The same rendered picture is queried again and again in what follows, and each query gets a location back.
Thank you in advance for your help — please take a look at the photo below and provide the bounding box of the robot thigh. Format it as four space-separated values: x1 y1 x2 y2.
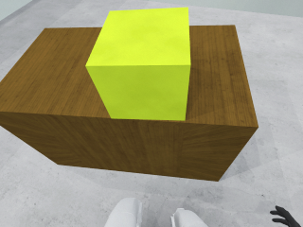
104 198 143 227
169 210 208 227

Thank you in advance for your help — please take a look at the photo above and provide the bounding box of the carton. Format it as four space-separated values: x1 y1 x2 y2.
85 7 191 121

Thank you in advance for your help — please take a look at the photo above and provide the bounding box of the robot left thigh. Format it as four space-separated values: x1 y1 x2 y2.
104 198 143 227

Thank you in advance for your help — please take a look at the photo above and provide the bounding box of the right robot hand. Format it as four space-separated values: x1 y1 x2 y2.
270 205 301 227

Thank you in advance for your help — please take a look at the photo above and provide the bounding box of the pedestal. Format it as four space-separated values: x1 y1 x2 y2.
0 25 258 182

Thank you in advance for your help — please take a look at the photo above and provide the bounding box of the robot right thigh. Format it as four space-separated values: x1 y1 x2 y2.
169 210 208 227

